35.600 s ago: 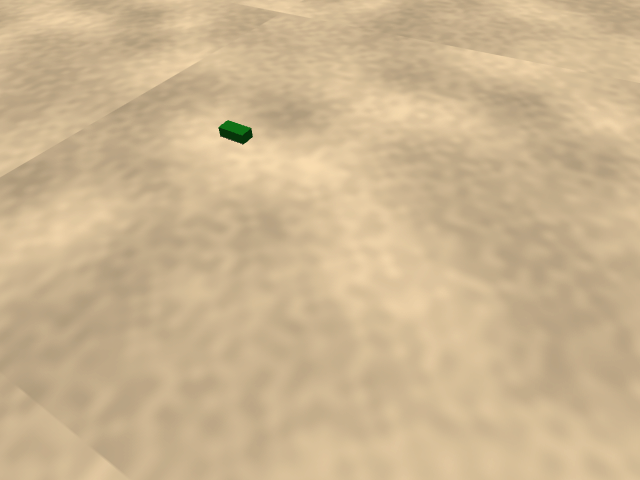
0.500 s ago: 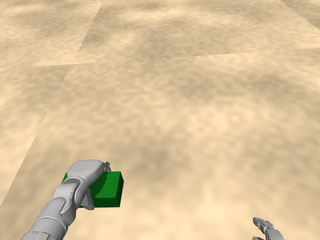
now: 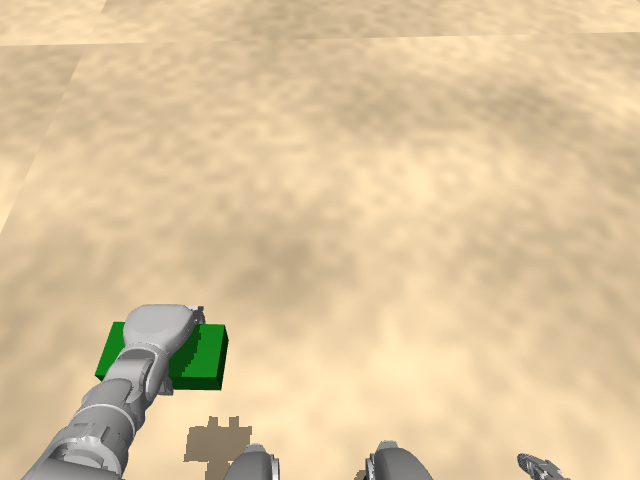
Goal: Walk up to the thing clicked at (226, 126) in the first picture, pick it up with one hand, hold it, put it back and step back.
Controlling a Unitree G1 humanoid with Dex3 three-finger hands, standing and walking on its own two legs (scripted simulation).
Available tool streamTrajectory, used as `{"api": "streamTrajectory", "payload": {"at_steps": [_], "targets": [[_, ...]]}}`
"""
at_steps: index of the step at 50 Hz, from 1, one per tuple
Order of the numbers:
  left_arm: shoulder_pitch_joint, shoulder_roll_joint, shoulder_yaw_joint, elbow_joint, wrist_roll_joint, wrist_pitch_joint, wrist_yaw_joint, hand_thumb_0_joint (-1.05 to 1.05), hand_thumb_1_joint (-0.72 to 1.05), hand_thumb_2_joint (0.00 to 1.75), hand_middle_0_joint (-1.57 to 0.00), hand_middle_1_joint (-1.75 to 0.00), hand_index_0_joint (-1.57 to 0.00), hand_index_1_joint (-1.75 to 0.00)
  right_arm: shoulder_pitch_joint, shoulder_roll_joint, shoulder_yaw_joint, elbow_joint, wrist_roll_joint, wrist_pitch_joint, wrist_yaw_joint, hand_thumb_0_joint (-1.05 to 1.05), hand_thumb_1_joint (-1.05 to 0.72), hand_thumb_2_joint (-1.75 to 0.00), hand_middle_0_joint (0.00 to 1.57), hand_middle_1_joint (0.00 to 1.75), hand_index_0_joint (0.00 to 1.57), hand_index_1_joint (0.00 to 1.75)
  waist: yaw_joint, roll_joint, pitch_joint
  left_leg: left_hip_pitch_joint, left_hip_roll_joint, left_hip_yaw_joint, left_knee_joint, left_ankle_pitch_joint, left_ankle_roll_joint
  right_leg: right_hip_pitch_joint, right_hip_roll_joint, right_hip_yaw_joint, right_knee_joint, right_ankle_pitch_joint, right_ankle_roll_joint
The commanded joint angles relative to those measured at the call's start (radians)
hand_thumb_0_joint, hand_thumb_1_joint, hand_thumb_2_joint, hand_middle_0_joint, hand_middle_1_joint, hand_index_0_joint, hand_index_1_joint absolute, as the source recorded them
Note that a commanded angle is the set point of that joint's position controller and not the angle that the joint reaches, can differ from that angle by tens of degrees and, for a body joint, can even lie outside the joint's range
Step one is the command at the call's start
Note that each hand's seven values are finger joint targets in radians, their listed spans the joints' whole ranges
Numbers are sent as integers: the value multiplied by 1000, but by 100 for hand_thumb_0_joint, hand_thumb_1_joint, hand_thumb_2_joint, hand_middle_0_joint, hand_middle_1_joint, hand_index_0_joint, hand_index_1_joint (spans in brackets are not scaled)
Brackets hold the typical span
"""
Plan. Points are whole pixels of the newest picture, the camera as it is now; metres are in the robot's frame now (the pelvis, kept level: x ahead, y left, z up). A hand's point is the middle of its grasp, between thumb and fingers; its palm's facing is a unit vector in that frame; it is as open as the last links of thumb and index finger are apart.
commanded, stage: crouch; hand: left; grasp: from above
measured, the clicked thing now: (167, 356) +0.32 +0.23 -0.14
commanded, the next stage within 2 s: lower in 1.50 s
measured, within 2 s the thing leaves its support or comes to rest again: neither
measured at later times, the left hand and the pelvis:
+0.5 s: hand (202, 361) +0.38 +0.24 -0.36, palm faces -0.48 +0.02 -0.88, open 10.8 cm; pelvis -0.03 +0.01 -0.21, yaw -2 degrees
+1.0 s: hand (214, 363) +0.41 +0.24 -0.49, palm faces -0.48 +0.00 -0.88, open 10.8 cm; pelvis -0.04 +0.00 -0.31, yaw -4 degrees
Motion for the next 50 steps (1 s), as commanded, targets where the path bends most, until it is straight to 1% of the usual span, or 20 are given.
{"api": "streamTrajectory", "payload": {"at_steps": [1, 4, 7, 8, 12, 13, 17, 18, 20, 23, 24, 31, 34, 37, 40, 43, 45, 47, 48, 50], "targets": [[-493, 249, 109, -153, 27, 17, 132, 0, 63, 94, -99, -79, -99, -79, 92, -159, -60, -68, -18, -40, -16, 0, -89, -90, 20, 30, 20, 30, -38, 108, -445, 109, -44, 12, 91, 97, 11, -127, 37, -27, 55, 103, -58], [-492, 236, 114, -78, 13, 35, 150, 0, 62, 91, -97, -76, -98, -75, 102, -160, -61, -52, -30, -56, -25, 0, -89, -89, 20, 30, 20, 30, -45, 96, -507, -24, -41, 1, 201, 77, 23, -231, 41, -36, 167, 82, -62], [-517, 279, 139, -83, 8, 48, 150, 0, 60, 89, -96, -73, -97, -73, 114, -167, -63, -48, -39, -69, -31, 0, -89, -89, 20, 30, 20, 30, -37, 145, -601, -101, -38, -10, 293, 80, 27, -315, 41, -42, 283, 78, -69], [-518, 264, 131, -81, 2, 52, 146, 0, 62, 88, -97, -73, -98, -72, 116, -165, -65, -49, -41, -71, -32, 0, -89, -89, 20, 30, 20, 30, -43, 149, -616, -126, -37, -14, 317, 69, 27, -350, 40, -45, 307, 67, -69], [-511, 340, 178, -22, 12, 63, 129, 0, 60, 89, -98, -72, -98, -72, 121, -171, -66, -45, -49, -78, -31, 0, -89, -90, 20, 30, 20, 30, -40, 127, -632, -258, -39, -19, 403, -9, 25, -452, 38, -52, 401, -2, -69], [-523, 315, 170, -33, 8, 60, 123, 0, 61, 90, -98, -71, -98, -72, 121, -167, -65, -44, -53, -81, -28, 0, -89, -90, 20, 30, 20, 30, -50, 143, -646, -277, -37, -23, 428, -3, 24, -489, 38, -54, 430, -2, -70], [-611, 362, 191, -35, 14, 36, 107, 0, 61, 90, -99, -72, -99, -72, 124, -172, -60, -37, -59, -95, -19, 0, -89, -90, 20, 30, 20, 30, -73, 157, -648, -384, -37, -47, 507, -106, 23, -624, 36, -65, 519, -88, -72], [-589, 360, 195, 1, 18, 28, 102, 0, 62, 88, -100, -71, -100, -71, 126, -173, -57, -39, -60, -98, -15, 0, -89, -90, 20, 30, 20, 30, -81, 149, -634, -424, -40, -47, 531, -123, 24, -652, 34, -66, 540, -102, -71], [-590, 363, 200, 12, 21, 12, 104, 0, 65, 88, -100, -71, -101, -70, 128, -174, -52, -36, -66, -106, -4, 0, -89, -90, 20, 30, 20, 30, -81, 126, -671, -466, -43, -49, 586, -126, 29, -682, 35, -73, 581, -107, -70], [-667, 412, 227, -41, 33, -14, 118, 0, 68, 93, -104, -74, -104, -74, 131, -180, -48, -27, -72, -118, 10, 0, -89, -90, 20, 30, 20, 30, -81, 183, -742, -490, -46, -50, 652, -113, 27, -750, 34, -74, 646, -103, -72], [-696, 409, 220, -41, 38, -22, 121, 0, 69, 94, -105, -73, -105, -73, 137, -183, -47, -23, -76, -122, 14, 0, -89, -90, 20, 30, 20, 30, -96, 202, -750, -480, -41, -61, 666, -109, 23, -783, 35, -81, 671, -103, -73], [-736, 419, 237, -9, 55, -32, 154, 0, 68, 96, -105, -73, -105, -74, 156, -197, -40, 2, -99, -139, 48, 0, -90, -90, 20, 30, 20, 30, -111, 266, -791, -488, -33, -68, 788, -23, 15, -899, 23, -95, 791, -44, -68], [-757, 460, 254, -39, 58, -31, 157, 0, 70, 98, -108, -73, -107, -74, 154, -198, -40, -5, -105, -138, 59, 0, -90, -90, 20, 30, 20, 30, -96, 303, -864, -479, -32, -56, 843, 34, 17, -901, 32, -100, 839, -5, -72], [-759, 451, 246, 0, 60, -28, 153, 0, 73, 100, -109, -75, -109, -76, 162, -193, -34, -3, -109, -133, 68, 0, -91, -90, 20, 30, 20, 30, -115, 265, -819, -569, -34, -36, 897, 19, 28, -897, 40, -98, 849, 9, -66], [-781, 498, 267, 27, 63, -25, 152, 0, 72, 99, -108, -76, -108, -76, 154, -192, -28, -4, -111, -128, 71, 0, -91, -90, 20, 30, 20, 30, -108, 267, -793, -626, -33, -28, 925, -33, 31, -919, 42, -96, 872, -22, -66], [-777, 481, 263, 63, 63, -27, 148, 0, 73, 100, -108, -78, -108, -78, 156, -195, -22, -9, -116, -129, 79, 0, -91, -90, 20, 30, 20, 30, -128, 264, -743, -685, -34, -30, 939, -73, 29, -942, 39, -104, 900, -47, -66], [-796, 511, 269, 78, 64, -29, 141, 0, 71, 98, -107, -75, -106, -76, 146, -206, -24, -4, -113, -127, 80, 0, -90, -90, 20, 30, 20, 30, -120, 269, -739, -700, -33, -30, 958, -83, 30, -980, 44, -105, 918, -56, -67], [-787, 485, 254, 81, 59, -40, 130, 0, 72, 97, -107, -77, -107, -77, 154, -198, -20, -10, -116, -127, 89, 0, -90, -90, 20, 30, 20, 30, -130, 273, -752, -707, -32, -33, 982, -56, 29, -961, 44, -109, 943, -32, -67], [-785, 515, 266, 91, 65, -40, 131, 0, 68, 99, -105, -76, -105, -76, 150, -205, -19, -3, -112, -123, 87, 0, -90, -90, 20, 30, 20, 30, -118, 255, -752, -722, -34, -32, 988, -58, 31, -977, 48, -111, 947, -33, -67], [-800, 513, 268, 92, 59, -48, 128, 0, 70, 97, -105, -76, -105, -76, 157, -201, -16, -11, -116, -121, 92, 0, -90, -90, 20, 30, 20, 30, -129, 269, -749, -737, -34, -30, 1008, -55, 31, -979, 47, -110, 963, -30, -65]]}}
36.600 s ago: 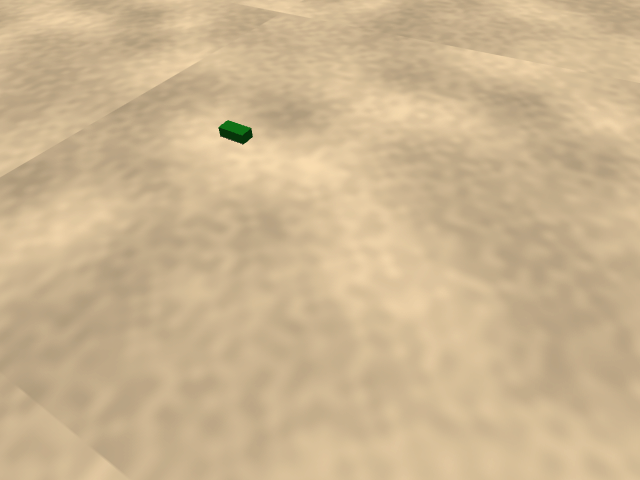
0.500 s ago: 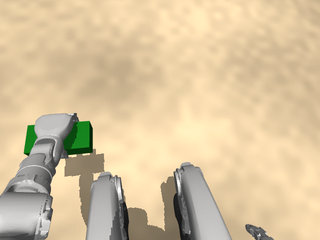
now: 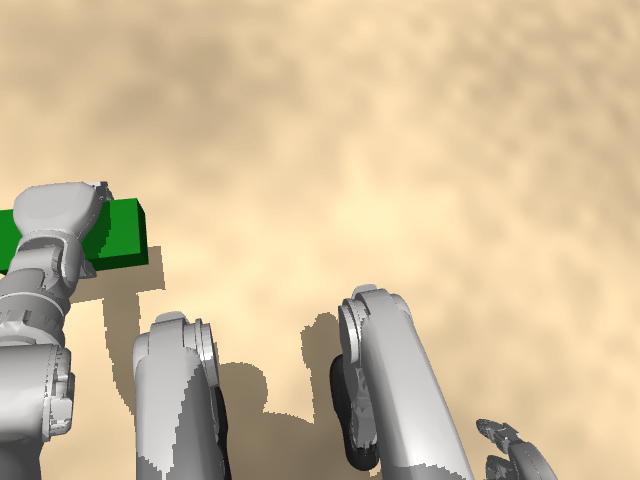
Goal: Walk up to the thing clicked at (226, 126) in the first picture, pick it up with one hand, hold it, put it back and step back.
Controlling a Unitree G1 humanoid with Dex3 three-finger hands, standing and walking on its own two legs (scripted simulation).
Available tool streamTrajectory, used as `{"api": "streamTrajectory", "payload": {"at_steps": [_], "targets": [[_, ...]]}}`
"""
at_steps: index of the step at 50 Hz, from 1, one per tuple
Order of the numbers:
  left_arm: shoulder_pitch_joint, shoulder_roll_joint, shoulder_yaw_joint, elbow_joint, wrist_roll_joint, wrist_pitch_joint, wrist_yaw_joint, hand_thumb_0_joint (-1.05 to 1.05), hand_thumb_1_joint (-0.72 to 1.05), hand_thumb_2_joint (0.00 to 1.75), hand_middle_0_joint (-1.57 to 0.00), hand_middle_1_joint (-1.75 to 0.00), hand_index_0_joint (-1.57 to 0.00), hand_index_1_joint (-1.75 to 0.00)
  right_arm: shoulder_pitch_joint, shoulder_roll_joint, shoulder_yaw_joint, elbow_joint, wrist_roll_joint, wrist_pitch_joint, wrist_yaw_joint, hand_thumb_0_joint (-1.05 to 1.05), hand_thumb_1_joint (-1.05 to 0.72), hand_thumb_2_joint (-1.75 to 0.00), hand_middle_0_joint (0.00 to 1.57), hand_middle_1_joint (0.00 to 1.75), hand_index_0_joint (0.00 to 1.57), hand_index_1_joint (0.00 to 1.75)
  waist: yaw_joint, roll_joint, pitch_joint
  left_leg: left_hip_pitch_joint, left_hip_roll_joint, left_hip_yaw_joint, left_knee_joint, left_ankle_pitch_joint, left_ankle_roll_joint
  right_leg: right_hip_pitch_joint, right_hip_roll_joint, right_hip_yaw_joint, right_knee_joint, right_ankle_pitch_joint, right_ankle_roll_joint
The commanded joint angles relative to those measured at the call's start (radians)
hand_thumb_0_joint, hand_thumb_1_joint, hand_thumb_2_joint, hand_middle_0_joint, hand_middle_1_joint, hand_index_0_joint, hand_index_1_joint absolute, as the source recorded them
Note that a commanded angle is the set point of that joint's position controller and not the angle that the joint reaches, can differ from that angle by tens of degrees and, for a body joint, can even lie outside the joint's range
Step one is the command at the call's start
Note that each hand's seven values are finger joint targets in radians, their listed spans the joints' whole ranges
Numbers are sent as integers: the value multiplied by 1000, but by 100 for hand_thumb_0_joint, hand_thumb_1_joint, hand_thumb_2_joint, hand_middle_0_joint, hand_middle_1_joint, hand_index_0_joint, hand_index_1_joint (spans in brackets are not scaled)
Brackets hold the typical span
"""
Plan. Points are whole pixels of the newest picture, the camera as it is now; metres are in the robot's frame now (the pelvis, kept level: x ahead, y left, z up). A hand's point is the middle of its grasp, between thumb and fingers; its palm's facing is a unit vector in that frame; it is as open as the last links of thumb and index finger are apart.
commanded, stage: crouch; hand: left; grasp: from above
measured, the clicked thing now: (78, 239) +0.44 +0.28 -0.21
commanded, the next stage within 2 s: lower in 0.50 s
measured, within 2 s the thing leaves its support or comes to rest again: rests again in 1.48 s
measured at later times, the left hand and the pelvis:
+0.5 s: hand (93, 239) +0.44 +0.27 -0.24, palm faces -0.48 -0.04 -0.88, open 10.8 cm; pelvis -0.01 +0.00 -0.05, yaw -1 degrees
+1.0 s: hand (105, 242) +0.45 +0.27 -0.29, palm faces -0.48 -0.06 -0.87, open 10.8 cm; pelvis +0.00 +0.00 -0.09, yaw -3 degrees
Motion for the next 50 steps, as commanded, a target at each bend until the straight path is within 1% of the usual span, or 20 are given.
{"api": "streamTrajectory", "payload": {"at_steps": [1, 13, 15, 17, 21, 23, 24, 25, 28, 29, 32, 33, 34, 38, 39, 41, 43, 46, 48, 50], "targets": [[-372, 297, 54, -173, -11, -13, 47, 0, 69, 96, -105, -76, -105, -76, 221, -220, -68, -16, -3, -2, -6, 0, -91, -90, 20, 30, 20, 30, 7, 264, -715, 566, -24, 87, -183, 240, 40, 301, 21, -79, -205, 281, -75], [-417, 366, 83, -119, 13, -49, 69, 0, 71, 92, -105, -75, -106, -74, 227, -238, -52, 7, -18, 3, 10, 0, -90, -90, 20, 30, 20, 30, -5, 267, -679, 477, -23, 89, -110, 179, 44, 225, 27, -96, -132, 232, -77], [-411, 365, 83, -105, 16, -53, 72, 0, 72, 92, -106, -76, -106, -75, 231, -241, -46, 7, -25, 0, 14, 0, -91, -90, 20, 30, 20, 30, -18, 276, -665, 470, -23, 89, -100, 173, 42, 223, 24, -99, -122, 227, -75], [-424, 375, 83, -115, 18, -53, 73, 0, 71, 94, -106, -75, -106, -75, 225, -245, -45, 12, -23, 0, 14, 0, -91, -90, 20, 30, 20, 30, -9, 288, -675, 478, -22, 85, -95, 179, 41, 200, 28, -104, -106, 230, -79], [-437, 397, 93, -106, 22, -53, 82, 0, 69, 95, -106, -74, -105, -74, 224, -254, -40, 12, -25, 2, 16, 0, -91, -90, 20, 30, 20, 30, -17, 306, -685, 482, -20, 81, -72, 194, 38, 186, 30, -112, -82, 246, -79], [-418, 373, 80, -75, 19, -52, 82, 0, 69, 96, -106, -75, -105, -76, 227, -246, -29, 17, -29, -1, 19, 0, -91, -90, 20, 30, 20, 30, -21, 283, -644, 439, -22, 85, -62, 179, 42, 190, 29, -109, -84, 239, -76], [-442, 387, 81, -85, 19, -53, 81, 0, 70, 96, -106, -76, -106, -76, 221, -247, -29, 16, -31, -1, 20, 0, -91, -90, 20, 30, 20, 30, -28, 285, -642, 426, -20, 87, -52, 168, 45, 189, 31, -110, -84, 233, -75], [-429, 390, 83, -72, 17, -52, 81, 0, 70, 94, -107, -73, -106, -74, 221, -247, -24, 19, -31, -1, 19, 0, -91, -90, 20, 30, 20, 30, -19, 282, -633, 422, -21, 89, -49, 171, 44, 188, 32, -107, -84, 235, -74], [-435, 402, 88, -95, 18, -55, 83, 0, 71, 93, -106, -75, -106, -75, 217, -255, -27, 12, -31, 0, 20, 0, -91, -90, 20, 30, 20, 30, -21, 302, -672, 445, -20, 83, -44, 185, 41, 191, 34, -117, -64, 246, -76], [-408, 384, 82, -75, 18, -51, 81, 0, 72, 94, -107, -75, -107, -75, 217, -255, -28, 15, -31, 1, 20, 0, -91, -90, 20, 30, 20, 30, -20, 291, -648, 438, -21, 82, -42, 181, 41, 179, 31, -118, -62, 242, -76], [-439, 399, 78, -80, 18, -57, 75, 0, 67, 97, -107, -71, -105, -73, 214, -258, -19, 16, -34, 4, 22, 0, -90, -90, 20, 30, 20, 30, -33, 299, -659, 421, -20, 81, -18, 202, 42, 191, 34, -116, -51, 269, -71], [-427, 403, 76, -49, 22, -57, 75, 0, 67, 96, -107, -71, -105, -73, 212, -258, -16, 21, -32, 6, 23, 0, -90, -90, 20, 30, 20, 30, -27, 287, -653, 409, -20, 79, -14, 206, 43, 190, 37, -118, -43, 273, -72], [-425, 383, 66, -26, 23, -56, 74, 0, 68, 96, -107, -72, -106, -74, 216, -253, -10, 18, -36, 5, 26, 0, -91, -90, 20, 30, 20, 30, -43, 274, -632, 394, -21, 79, -1, 212, 45, 196, 36, -119, -44, 281, -68], [-438, 399, 66, 19, 29, -73, 84, 0, 72, 96, -109, -74, -108, -75, 206, -263, 8, 21, -47, 0, 30, 0, -90, -90, 20, 30, 20, 30, -51, 269, -594, 367, -20, 72, 23, 202, 45, 177, 42, -131, -25, 272, -68], [-469, 427, 75, -3, 32, -82, 89, 0, 72, 96, -109, -74, -108, -75, 197, -266, 8, 23, -45, 1, 29, 0, -90, -90, 20, 30, 20, 30, -49, 270, -611, 353, -18, 71, 33, 197, 47, 180, 46, -132, -17, 271, -68], [-420, 427, 84, 25, 34, -85, 99, 0, 75, 94, -109, -77, -110, -76, 190, -268, 14, 20, -53, -3, 33, 0, -90, -90, 20, 30, 20, 30, -40, 287, -593, 361, -19, 74, 37, 198, 43, 178, 44, -132, -6, 270, -67], [-460, 454, 104, -30, 42, -97, 116, 0, 76, 95, -110, -76, -110, -76, 189, -275, 12, 17, -61, -3, 33, 0, -90, -90, 20, 30, 20, 30, -44, 325, -636, 382, -18, 70, 37, 203, 38, 180, 46, -141, 10, 271, -70], [-448, 430, 85, 7, 53, -95, 130, 0, 76, 95, -110, -77, -110, -77, 180, -275, 16, 18, -67, -4, 37, 0, -90, -90, 20, 30, 20, 30, -66, 330, -608, 375, -17, 64, 49, 193, 36, 153, 50, -150, 25, 264, -73], [-462, 469, 115, -5, 49, -94, 147, 0, 75, 94, -109, -76, -109, -76, 176, -287, 16, 17, -70, -6, 37, 0, -90, -90, 20, 30, 20, 30, -60, 351, -611, 376, -17, 61, 51, 194, 35, 133, 48, -156, 38, 262, -75], [-438, 461, 111, 16, 53, -86, 155, 0, 76, 93, -110, -75, -110, -75, 169, -285, 19, 18, -72, -9, 39, 0, -90, -90, 20, 30, 20, 30, -57, 372, -595, 386, -18, 61, 51, 193, 31, 113, 49, -159, 51, 258, -78]]}}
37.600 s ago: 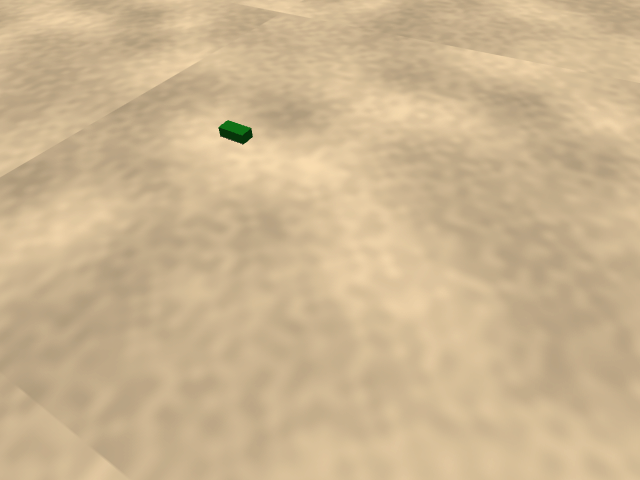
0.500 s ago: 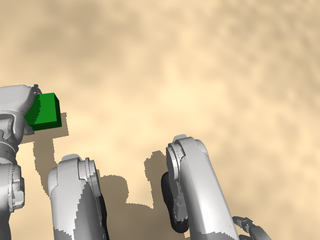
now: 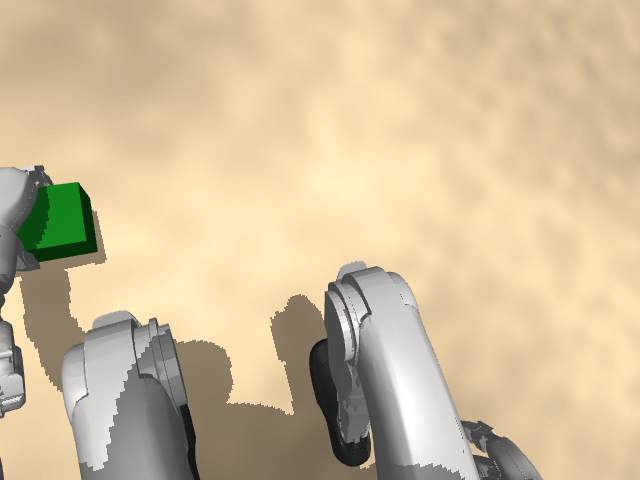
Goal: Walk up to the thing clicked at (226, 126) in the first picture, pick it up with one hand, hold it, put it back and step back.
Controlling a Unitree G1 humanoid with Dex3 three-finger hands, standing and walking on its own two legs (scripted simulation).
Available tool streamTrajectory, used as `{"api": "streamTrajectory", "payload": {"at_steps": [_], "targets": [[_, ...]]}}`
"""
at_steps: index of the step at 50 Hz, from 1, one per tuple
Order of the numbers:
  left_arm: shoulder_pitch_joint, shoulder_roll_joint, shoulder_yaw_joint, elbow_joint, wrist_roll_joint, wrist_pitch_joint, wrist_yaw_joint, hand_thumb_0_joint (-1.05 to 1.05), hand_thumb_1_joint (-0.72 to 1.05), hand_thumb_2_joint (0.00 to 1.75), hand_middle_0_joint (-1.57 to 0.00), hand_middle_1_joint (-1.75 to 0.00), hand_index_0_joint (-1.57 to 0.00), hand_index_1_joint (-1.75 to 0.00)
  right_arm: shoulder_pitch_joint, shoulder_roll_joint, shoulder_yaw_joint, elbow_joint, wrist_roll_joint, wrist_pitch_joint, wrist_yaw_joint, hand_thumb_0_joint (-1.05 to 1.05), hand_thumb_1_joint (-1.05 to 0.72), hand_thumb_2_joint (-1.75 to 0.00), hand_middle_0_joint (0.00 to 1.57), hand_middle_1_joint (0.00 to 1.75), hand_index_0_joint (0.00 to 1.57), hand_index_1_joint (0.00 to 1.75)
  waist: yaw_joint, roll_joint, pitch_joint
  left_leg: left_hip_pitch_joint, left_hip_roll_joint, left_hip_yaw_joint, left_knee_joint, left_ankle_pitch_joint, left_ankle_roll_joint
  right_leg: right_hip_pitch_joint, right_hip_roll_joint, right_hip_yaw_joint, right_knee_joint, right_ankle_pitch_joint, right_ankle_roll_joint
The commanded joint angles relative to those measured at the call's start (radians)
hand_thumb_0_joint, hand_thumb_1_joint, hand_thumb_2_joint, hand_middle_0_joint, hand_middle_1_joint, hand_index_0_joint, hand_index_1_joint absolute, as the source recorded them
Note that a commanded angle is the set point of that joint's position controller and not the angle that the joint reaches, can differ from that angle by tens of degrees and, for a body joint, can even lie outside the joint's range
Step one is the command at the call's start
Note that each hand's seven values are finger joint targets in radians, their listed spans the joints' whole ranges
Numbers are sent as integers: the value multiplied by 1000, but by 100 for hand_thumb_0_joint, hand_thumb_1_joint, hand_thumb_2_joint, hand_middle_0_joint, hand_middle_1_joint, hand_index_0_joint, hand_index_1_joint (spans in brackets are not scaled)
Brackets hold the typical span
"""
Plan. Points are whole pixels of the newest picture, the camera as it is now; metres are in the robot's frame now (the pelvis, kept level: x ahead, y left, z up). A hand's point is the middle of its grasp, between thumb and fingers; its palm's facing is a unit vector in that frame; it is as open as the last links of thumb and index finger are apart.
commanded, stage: rest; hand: left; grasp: from above
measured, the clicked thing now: (15, 228) +0.44 +0.31 -0.23
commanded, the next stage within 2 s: open in 0.94 s
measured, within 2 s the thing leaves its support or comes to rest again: rests again in 0.48 s
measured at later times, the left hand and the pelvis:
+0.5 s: hand (34, 230) +0.44 +0.29 -0.25, palm faces -0.49 -0.11 -0.87, open 10.8 cm; pelvis +0.01 +0.00 -0.02, yaw -3 degrees
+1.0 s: hand (33, 230) +0.44 +0.30 -0.25, palm faces -0.47 -0.11 -0.88, open 10.8 cm; pelvis +0.00 +0.01 -0.02, yaw -4 degrees
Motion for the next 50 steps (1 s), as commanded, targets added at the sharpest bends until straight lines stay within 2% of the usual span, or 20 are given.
{"api": "streamTrajectory", "payload": {"at_steps": [1, 5, 6, 8, 14, 15, 16, 17, 20, 27, 30, 33, 34, 35, 36, 37, 40, 45, 46, 50], "targets": [[-363, 302, 40, -177, -8, 11, 78, 0, 76, 94, -110, -76, -110, -76, 207, -270, -75, -4, -8, -9, -9, 0, -90, -90, 20, 30, 20, 30, 2, 434, -729, 604, -2, 130, -231, 212, 45, 305, 21, -129, -204, 267, -88], [-324, 302, 41, -140, -15, 25, 88, 0, 71, 92, -105, -73, -105, -72, 209, -267, -63, 1, -14, -11, -1, 0, -89, -89, 20, 30, 20, 30, -4, 387, -738, 550, 1, 132, -193, 244, 55, 364, 26, -118, -202, 316, -75], [-340, 300, 29, -116, -17, 27, 87, 0, 69, 92, -104, -73, -104, -73, 206, -266, -56, 3, -16, -15, 2, 0, -89, -89, 20, 30, 20, 30, -20, 371, -713, 521, 3, 131, -182, 229, 58, 359, 27, -117, -203, 310, -73], [-336, 327, 52, -120, -27, 27, 91, 0, 69, 91, -103, -72, -104, -72, 210, -277, -52, 1, -18, -18, 2, 0, -89, -89, 20, 30, 20, 30, -13, 371, -701, 518, 2, 126, -184, 224, 57, 355, 27, -125, -200, 300, -75], [-313, 335, 57, -106, -31, 15, 101, 0, 70, 90, -104, -73, -105, -72, 198, -296, -33, -9, -31, -31, 13, 0, -89, -89, 20, 30, 20, 30, -25, 388, -695, 532, 4, 113, -170, 233, 52, 367, 33, -146, -185, 305, -77], [-303, 330, 46, -91, -23, 18, 101, 0, 71, 91, -105, -73, -105, -72, 193, -291, -26, -6, -31, -33, 15, 0, -89, -89, 20, 30, 20, 30, -24, 394, -687, 542, 3, 114, -169, 236, 51, 360, 34, -146, -178, 308, -78], [-336, 328, 33, -81, -21, 12, 99, 0, 72, 91, -105, -73, -106, -73, 193, -301, -24, -7, -35, -37, 19, 0, -89, -89, 20, 30, 20, 30, -52, 400, -661, 531, 5, 111, -157, 228, 49, 342, 35, -154, -176, 298, -81], [-331, 348, 42, -107, -17, 7, 104, 0, 72, 91, -106, -72, -106, -72, 188, -295, -21, -8, -35, -39, 21, 0, -89, -89, 20, 30, 20, 30, -31, 420, -692, 551, 8, 106, -170, 240, 49, 367, 40, -149, -179, 314, -77], [-294, 352, 57, -84, -24, 7, 123, 0, 73, 91, -106, -74, -107, -73, 183, -302, -10, -8, -39, -46, 29, 0, -89, -89, 20, 30, 20, 30, -30, 420, -685, 554, 9, 103, -167, 255, 46, 380, 42, -157, -169, 329, -76], [-306, 385, 57, -82, -11, 1, 161, 0, 73, 90, -106, -71, -106, -71, 160, -315, 5, -12, -48, -56, 39, 0, -89, -89, 20, 30, 20, 30, -40, 459, -670, 555, 16, 92, -156, 249, 43, 368, 50, -163, -159, 329, -79], [-318, 371, 37, -23, -1, 8, 167, 0, 74, 91, -108, -71, -108, -71, 165, -322, 16, -9, -59, -67, 46, 0, -89, -90, 20, 30, 20, 30, -68, 428, -626, 533, 16, 89, -141, 248, 48, 364, 51, -172, -159, 339, -71], [-290, 426, 88, 10, -6, 8, 183, 0, 77, 90, -108, -72, -109, -71, 165, -341, 19, -16, -67, -73, 47, 0, -89, -89, 20, 30, 20, 30, -64, 419, -618, 519, 16, 81, -145, 250, 47, 381, 50, -179, -160, 336, -71], [-276, 417, 81, 24, -4, 11, 183, 0, 75, 91, -108, -72, -108, -72, 156, -332, 24, -20, -70, -72, 50, 0, -89, -90, 20, 30, 20, 30, -55, 415, -618, 505, 21, 81, -149, 238, 49, 392, 54, -172, -164, 328, -71], [-287, 356, 26, 64, -3, 15, 177, 0, 75, 90, -107, -73, -108, -72, 150, -322, 32, -19, -71, -75, 53, 0, -89, -90, 20, 30, 20, 30, -74, 398, -577, 485, 17, 83, -144, 208, 50, 360, 53, -176, -164, 302, -72], [-303, 387, 48, 39, -8, 10, 179, 0, 76, 91, -107, -74, -108, -73, 143, -334, 30, -26, -75, -77, 52, 0, -89, -89, 20, 30, 20, 30, -79, 397, -587, 489, 20, 77, -146, 203, 51, 368, 56, -182, -170, 299, -70], [-307, 360, 11, 54, -13, 11, 174, 0, 74, 91, -105, -75, -106, -74, 143, -328, 41, -21, -73, -79, 53, 0, -89, -90, 20, 30, 20, 30, -79, 409, -579, 480, 19, 75, -145, 187, 52, 363, 59, -173, -170, 287, -73], [-304, 392, 17, 47, -15, 8, 181, 0, 72, 88, -104, -74, -105, -72, 133, -339, 45, -22, -74, -85, 50, 0, -89, -90, 20, 30, 20, 30, -69, 407, -591, 496, 18, 74, -149, 185, 50, 369, 58, -184, -172, 281, -71], [-327, 380, -9, 91, -19, 4, 182, 0, 69, 89, -102, -73, -103, -72, 131, -351, 63, -29, -79, -98, 55, 0, -89, -90, 20, 30, 20, 30, -101, 373, -552, 469, 21, 65, -130, 190, 54, 369, 60, -188, -173, 295, -65], [-304, 419, 19, 104, -18, 3, 189, 0, 69, 87, -103, -72, -104, -72, 123, -356, 61, -30, -79, -99, 53, 0, -90, -90, 20, 30, 20, 30, -91, 380, -550, 468, 23, 60, -142, 184, 52, 374, 63, -188, -171, 285, -69], [-298, 419, 27, 125, -14, 0, 201, 0, 69, 88, -103, -72, -103, -72, 126, -361, 68, -33, -89, -99, 54, 0, -89, -90, 20, 30, 20, 30, -99, 387, -534, 474, 22, 53, -153, 182, 46, 364, 62, -204, -164, 278, -70]]}}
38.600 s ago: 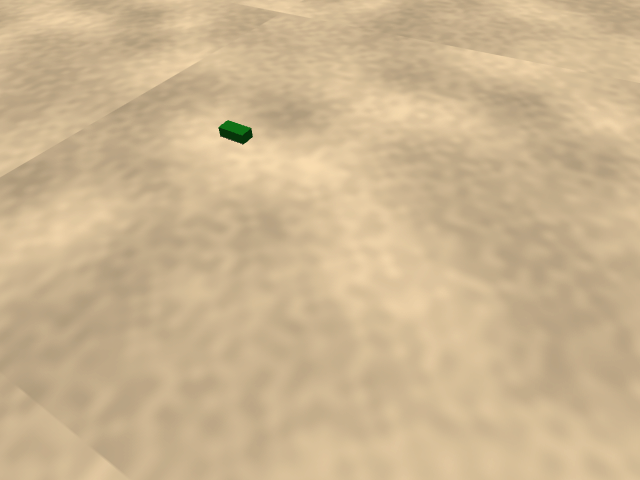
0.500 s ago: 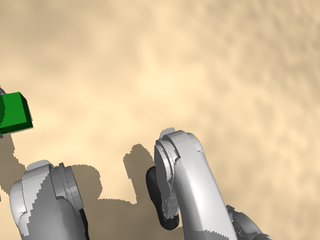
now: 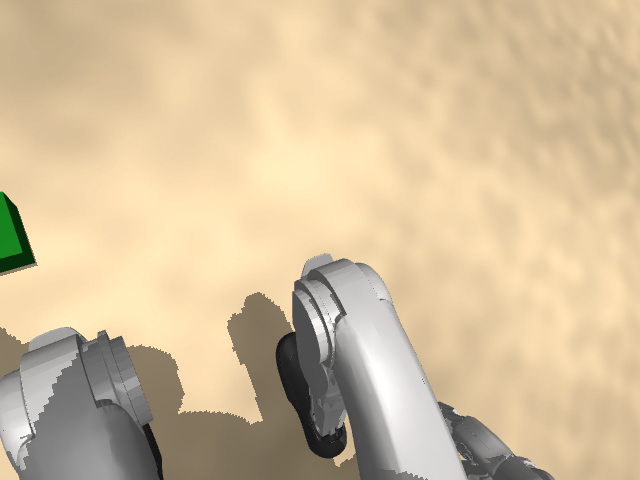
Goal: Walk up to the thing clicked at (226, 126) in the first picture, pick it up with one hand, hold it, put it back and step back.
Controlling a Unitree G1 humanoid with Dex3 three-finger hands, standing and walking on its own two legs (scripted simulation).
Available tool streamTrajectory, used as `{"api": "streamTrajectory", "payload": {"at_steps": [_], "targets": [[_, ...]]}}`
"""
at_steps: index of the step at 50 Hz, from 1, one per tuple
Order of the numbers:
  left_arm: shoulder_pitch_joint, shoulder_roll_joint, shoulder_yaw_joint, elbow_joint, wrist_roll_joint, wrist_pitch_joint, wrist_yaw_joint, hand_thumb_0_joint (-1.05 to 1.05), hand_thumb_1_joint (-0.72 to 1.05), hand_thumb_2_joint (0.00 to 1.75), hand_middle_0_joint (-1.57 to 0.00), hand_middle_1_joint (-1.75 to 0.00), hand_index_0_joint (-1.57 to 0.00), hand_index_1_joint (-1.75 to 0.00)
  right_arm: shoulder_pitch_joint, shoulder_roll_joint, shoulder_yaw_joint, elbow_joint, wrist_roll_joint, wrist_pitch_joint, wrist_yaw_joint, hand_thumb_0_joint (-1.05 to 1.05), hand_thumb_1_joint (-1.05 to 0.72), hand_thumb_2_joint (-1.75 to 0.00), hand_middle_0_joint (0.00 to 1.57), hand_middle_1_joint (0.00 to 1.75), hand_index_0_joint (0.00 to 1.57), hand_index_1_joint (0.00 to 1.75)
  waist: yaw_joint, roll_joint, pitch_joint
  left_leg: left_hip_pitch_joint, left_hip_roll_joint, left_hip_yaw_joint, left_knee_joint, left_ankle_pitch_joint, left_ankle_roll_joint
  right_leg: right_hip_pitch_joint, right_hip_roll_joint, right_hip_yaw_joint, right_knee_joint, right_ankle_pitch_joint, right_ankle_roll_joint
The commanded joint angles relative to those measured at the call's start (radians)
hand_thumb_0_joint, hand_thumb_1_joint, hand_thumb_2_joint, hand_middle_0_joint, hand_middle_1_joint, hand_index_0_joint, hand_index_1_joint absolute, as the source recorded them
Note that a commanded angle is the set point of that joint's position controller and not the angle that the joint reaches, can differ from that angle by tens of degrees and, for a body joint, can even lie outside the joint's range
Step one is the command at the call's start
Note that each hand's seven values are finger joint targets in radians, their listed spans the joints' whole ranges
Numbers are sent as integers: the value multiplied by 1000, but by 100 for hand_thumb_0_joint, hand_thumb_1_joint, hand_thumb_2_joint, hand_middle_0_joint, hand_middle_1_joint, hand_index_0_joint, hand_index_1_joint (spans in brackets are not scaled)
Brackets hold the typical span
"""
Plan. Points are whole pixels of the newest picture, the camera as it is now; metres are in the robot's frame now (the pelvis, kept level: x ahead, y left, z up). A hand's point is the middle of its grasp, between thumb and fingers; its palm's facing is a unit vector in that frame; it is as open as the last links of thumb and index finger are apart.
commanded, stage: open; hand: left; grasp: from above
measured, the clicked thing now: out of the picture +0.42 +0.33 -0.26
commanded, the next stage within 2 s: withdraw in 0.96 s
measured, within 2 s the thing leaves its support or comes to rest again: neither
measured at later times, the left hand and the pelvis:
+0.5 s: hand out of the picture +0.42 +0.32 -0.24, palm faces -0.44 -0.13 -0.89, open 12.7 cm; pelvis +0.00 +0.00 +0.00, yaw -1 degrees
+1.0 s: hand out of the picture +0.42 +0.33 -0.24, palm faces -0.47 -0.15 -0.87, open 14.1 cm; pelvis +0.00 +0.00 +0.00, yaw -1 degrees
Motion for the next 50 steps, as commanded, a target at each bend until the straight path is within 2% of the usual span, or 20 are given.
{"api": "streamTrajectory", "payload": {"at_steps": [1, 3, 4, 5, 7, 9, 10, 11, 14, 16, 17, 21, 30, 35, 36, 40, 44, 46, 47, 50], "targets": [[-252, 262, 6, -78, -11, -2, 43, 0, 68, 86, -101, -73, -102, -72, 174, -317, -83, -5, -5, -6, -10, 0, -90, -90, 20, 30, 20, 30, -26, 454, -617, 471, 16, 132, -254, 204, 42, 342, 29, -139, -204, 260, -92], [-258, 284, 16, -81, -11, -2, 44, 0, 58, 88, -92, -74, -93, -74, 180, -329, -78, -8, -10, -10, -8, 0, -89, -89, 20, 30, 20, 30, -37, 443, -614, 465, 15, 132, -246, 197, 48, 349, 29, -142, -214, 260, -86], [-260, 253, -9, -92, -14, -2, 42, 0, 50, 84, -84, -72, -85, -72, 167, -323, -74, -21, -8, -15, -7, 0, -89, -89, 20, 30, 20, 30, -29, 446, -617, 469, 14, 131, -252, 199, 46, 352, 30, -140, -211, 258, -89], [-247, 301, 31, -81, -12, -2, 50, 0, 42, 82, -76, -73, -77, -72, 177, -331, -77, -1, -12, -13, -10, 0, -89, -89, 20, 30, 20, 30, -27, 448, -621, 477, 14, 130, -258, 201, 44, 349, 28, -152, -211, 260, -88], [-267, 276, -1, -79, -9, -4, 44, 0, 26, 76, -60, -73, -61, -71, 162, -329, -71, -17, -13, -22, -5, 0, -89, -89, 20, 30, 20, 30, -34, 454, -588, 456, 16, 129, -251, 176, 44, 333, 29, -145, -210, 237, -89], [-274, 308, 19, -91, -7, -6, 51, 0, 10, 78, -52, -75, -53, -73, 165, -336, -72, -11, -11, -24, -3, 0, -89, -89, 20, 30, 20, 30, -36, 448, -587, 453, 16, 124, -255, 164, 44, 330, 28, -149, -212, 225, -89], [-268, 272, -12, -91, -1, -6, 48, 0, 2, 77, -47, -74, -48, -73, 161, -334, -70, -27, -14, -28, -1, 0, -89, -89, 20, 30, 20, 30, -38, 445, -596, 462, 16, 126, -250, 170, 46, 339, 32, -144, -216, 235, -88], [-264, 300, 16, -81, -2, -6, 52, 0, -6, 78, -44, -76, -45, -74, 176, -342, -72, -14, -18, -28, -1, 0, -89, -89, 20, 30, 20, 30, -42, 445, -595, 468, 14, 127, -255, 168, 45, 335, 29, -153, -214, 233, -87], [-296, 254, -27, -133, -7, -12, 54, 0, -20, 82, -35, -77, -35, -77, 157, -332, -68, -27, -16, -41, 7, 0, -89, -90, 20, 30, 20, 30, -39, 466, -621, 497, 18, 125, -251, 193, 42, 348, 35, -148, -213, 258, -87], [-274, 272, -20, -126, -13, -14, 63, 0, -24, 81, -30, -81, -31, -80, 159, -338, -61, -25, -18, -49, 13, 0, -89, -90, 20, 30, 20, 30, -41, 489, -624, 505, 17, 122, -256, 196, 39, 355, 32, -157, -207, 261, -89], [-285, 281, -13, -167, -19, -17, 72, 0, -27, 82, -28, -82, -28, -81, 166, -336, -66, -1, -15, -45, 12, 0, -89, -90, 20, 30, 20, 30, -20, 504, -647, 512, 18, 123, -267, 209, 34, 357, 35, -157, -210, 266, -91], [-278, 248, -29, -125, -24, 0, 81, 0, -39, 89, -18, -88, -18, -87, 167, -334, -64, 10, -17, -52, 23, 0, -89, -90, 20, 30, 20, 30, -41, 501, -625, 508, 19, 119, -252, 227, 33, 346, 29, -161, -198, 293, -89], [-269, 244, -39, -115, -38, 22, 45, 0, -53, 101, -8, -100, -7, -100, 155, -343, -66, -14, -10, -69, 37, 0, -89, -90, 20, 30, 20, 30, -36, 511, -613, 515, 16, 114, -271, 204, 33, 342, 30, -161, -211, 266, -91], [-225, 264, -5, -112, -49, 21, 27, 0, -52, 99, -6, -100, -7, -100, 172, -350, -76, -10, -5, -64, 37, 0, -89, -90, 20, 30, 20, 30, -33, 503, -640, 537, 20, 112, -266, 274, 31, 375, 30, -161, -211, 324, -88], [-248, 224, -38, -112, -55, 16, 19, 0, -53, 99, -6, -101, -6, -100, 158, -338, -65, -27, -3, -64, 40, 0, -89, -90, 20, 30, 20, 30, -42, 496, -620, 514, 18, 115, -265, 258, 34, 369, 29, -159, -211, 313, -89], [-229, 290, 7, -110, -50, 4, 11, 0, -52, 99, -6, -100, -6, -100, 187, -353, -73, -18, -3, -51, 36, 0, -89, -90, 20, 30, 20, 30, -41, 476, -611, 499, 18, 115, -261, 239, 38, 376, 28, -157, -221, 295, -87], [-250, 242, -27, -119, -44, -16, 1, 0, -52, 99, -6, -100, -6, -100, 173, -342, -70, -30, -2, -46, 34, 0, -89, -90, 20, 30, 20, 30, -51, 483, -604, 520, 20, 110, -266, 238, 35, 359, 30, -161, -217, 292, -89], [-254, 260, -23, -112, -41, -25, 3, 0, -50, 97, -6, -101, -7, -100, 175, -349, -70, -31, -2, -43, 31, 0, -89, -90, 20, 30, 20, 30, -57, 477, -588, 503, 17, 113, -262, 213, 38, 351, 27, -161, -222, 274, -87], [-247, 289, 0, -123, -42, -32, 9, 0, -51, 98, -6, -100, -6, -99, 179, -343, -64, -19, -1, -39, 28, 0, -88, -90, 20, 30, 20, 30, -44, 478, -604, 505, 20, 109, -269, 217, 35, 366, 28, -160, -223, 273, -88], [-272, 249, -36, -154, -37, -44, 18, 0, -50, 97, -6, -101, -7, -100, 167, -334, -58, -33, -7, -33, 25, 0, -88, -90, 20, 30, 20, 30, -37, 493, -623, 504, 20, 112, -271, 220, 36, 371, 33, -156, -226, 276, -90]]}}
